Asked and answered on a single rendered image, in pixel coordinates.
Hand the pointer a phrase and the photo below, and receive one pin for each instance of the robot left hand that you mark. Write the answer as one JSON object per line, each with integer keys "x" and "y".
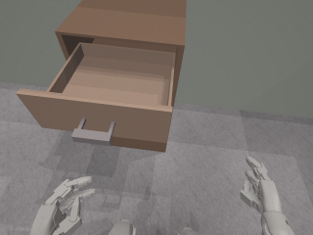
{"x": 50, "y": 216}

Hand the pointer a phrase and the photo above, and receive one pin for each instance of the handle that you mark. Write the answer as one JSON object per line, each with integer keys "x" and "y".
{"x": 81, "y": 135}

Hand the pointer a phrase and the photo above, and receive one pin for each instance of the cabinet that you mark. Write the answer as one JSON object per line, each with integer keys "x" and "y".
{"x": 157, "y": 25}

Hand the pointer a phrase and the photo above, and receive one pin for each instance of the drawer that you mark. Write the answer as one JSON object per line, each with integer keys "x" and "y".
{"x": 102, "y": 83}

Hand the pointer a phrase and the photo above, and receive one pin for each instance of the robot right hand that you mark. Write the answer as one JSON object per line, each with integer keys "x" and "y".
{"x": 267, "y": 198}

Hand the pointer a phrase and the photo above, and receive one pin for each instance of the robot left thigh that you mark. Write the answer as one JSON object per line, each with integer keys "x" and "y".
{"x": 123, "y": 228}

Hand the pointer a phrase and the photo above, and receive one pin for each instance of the right robot forearm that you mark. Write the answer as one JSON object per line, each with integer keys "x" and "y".
{"x": 275, "y": 223}

